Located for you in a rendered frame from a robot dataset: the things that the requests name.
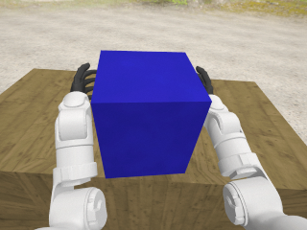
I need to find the robot right upper arm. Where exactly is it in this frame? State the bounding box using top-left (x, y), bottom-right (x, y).
top-left (223, 176), bottom-right (307, 230)

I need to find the right robot forearm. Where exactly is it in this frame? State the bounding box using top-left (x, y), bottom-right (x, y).
top-left (203, 94), bottom-right (283, 211)

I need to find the left robot hand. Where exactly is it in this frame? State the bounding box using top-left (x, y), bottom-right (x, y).
top-left (70, 62), bottom-right (97, 100)

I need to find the pedestal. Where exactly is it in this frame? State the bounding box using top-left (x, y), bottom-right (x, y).
top-left (0, 68), bottom-right (307, 230)

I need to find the right robot hand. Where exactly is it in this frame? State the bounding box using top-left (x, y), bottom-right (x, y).
top-left (196, 66), bottom-right (214, 95)

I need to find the carton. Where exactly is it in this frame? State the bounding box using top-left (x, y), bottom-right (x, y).
top-left (90, 50), bottom-right (212, 179)

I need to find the robot left upper arm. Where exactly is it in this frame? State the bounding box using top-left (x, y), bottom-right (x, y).
top-left (35, 187), bottom-right (107, 230)

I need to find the left robot forearm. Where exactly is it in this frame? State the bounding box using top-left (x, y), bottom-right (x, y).
top-left (49, 91), bottom-right (98, 226)

